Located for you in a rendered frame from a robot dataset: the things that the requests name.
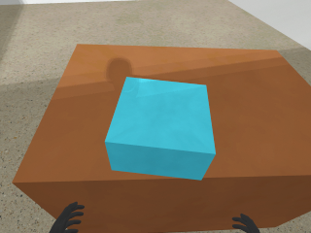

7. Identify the pedestal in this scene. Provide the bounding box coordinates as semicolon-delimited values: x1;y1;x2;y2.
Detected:
12;44;311;233

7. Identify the right robot hand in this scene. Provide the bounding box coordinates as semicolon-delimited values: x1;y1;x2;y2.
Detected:
232;214;260;233

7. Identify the left robot hand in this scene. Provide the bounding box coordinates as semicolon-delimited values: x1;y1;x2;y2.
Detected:
49;201;85;233

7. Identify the carton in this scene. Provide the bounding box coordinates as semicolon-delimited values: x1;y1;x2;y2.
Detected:
105;77;216;181

